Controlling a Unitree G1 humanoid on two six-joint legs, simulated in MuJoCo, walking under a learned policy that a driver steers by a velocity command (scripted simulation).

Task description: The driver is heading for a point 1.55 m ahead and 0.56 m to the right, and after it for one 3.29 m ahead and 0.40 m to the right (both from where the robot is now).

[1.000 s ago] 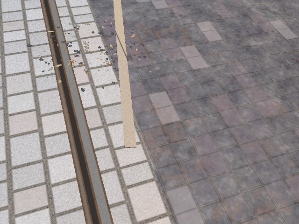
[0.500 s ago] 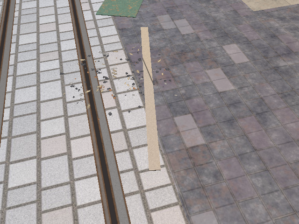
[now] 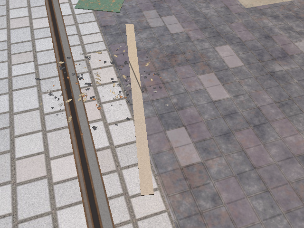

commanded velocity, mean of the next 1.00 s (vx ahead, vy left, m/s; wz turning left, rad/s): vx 0.49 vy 0.00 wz -0.19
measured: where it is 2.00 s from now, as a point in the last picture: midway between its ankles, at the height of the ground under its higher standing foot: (195, 125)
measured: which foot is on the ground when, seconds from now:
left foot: down 0.00-0.16, up 0.18-0.66, down 0.68-1.00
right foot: up 0.00-0.12, down 0.14-0.68, up 0.70-1.00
